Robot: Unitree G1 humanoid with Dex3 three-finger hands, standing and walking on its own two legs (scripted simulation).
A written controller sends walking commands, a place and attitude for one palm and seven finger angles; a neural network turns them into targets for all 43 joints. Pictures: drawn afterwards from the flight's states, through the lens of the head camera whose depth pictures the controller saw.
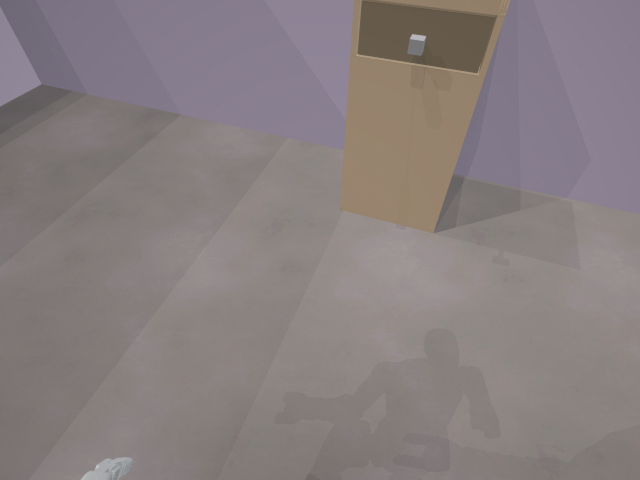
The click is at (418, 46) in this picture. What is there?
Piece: drawer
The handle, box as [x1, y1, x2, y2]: [407, 34, 425, 55]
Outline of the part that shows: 412,34 409,40 407,53 420,55 423,49 425,36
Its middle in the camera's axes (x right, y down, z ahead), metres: +0.29 -0.59 +1.16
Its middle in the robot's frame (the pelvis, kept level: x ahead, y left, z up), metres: +1.28 -0.23 +0.03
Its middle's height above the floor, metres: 0.80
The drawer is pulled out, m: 0.00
